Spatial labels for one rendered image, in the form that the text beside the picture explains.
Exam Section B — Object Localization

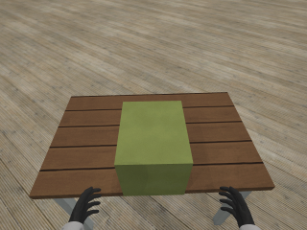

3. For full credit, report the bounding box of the table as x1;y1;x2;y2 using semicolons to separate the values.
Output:
29;92;275;230

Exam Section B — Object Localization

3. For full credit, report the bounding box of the robot left hand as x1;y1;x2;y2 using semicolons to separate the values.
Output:
68;186;102;224

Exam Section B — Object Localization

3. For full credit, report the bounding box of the carton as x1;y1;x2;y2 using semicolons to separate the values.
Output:
114;101;194;196

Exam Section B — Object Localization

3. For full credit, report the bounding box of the robot right hand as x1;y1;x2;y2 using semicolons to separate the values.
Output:
219;186;255;228

